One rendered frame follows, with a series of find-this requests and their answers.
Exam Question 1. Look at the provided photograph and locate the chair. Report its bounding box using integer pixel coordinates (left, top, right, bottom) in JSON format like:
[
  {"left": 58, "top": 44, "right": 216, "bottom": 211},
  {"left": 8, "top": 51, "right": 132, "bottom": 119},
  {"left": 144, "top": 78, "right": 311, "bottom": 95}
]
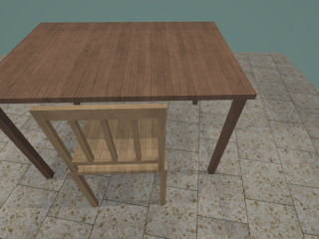
[{"left": 29, "top": 104, "right": 167, "bottom": 208}]

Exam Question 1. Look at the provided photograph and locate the table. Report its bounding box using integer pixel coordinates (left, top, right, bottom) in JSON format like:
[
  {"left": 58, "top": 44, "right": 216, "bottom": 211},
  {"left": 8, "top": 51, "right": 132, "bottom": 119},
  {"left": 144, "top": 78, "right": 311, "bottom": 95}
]
[{"left": 0, "top": 21, "right": 257, "bottom": 179}]

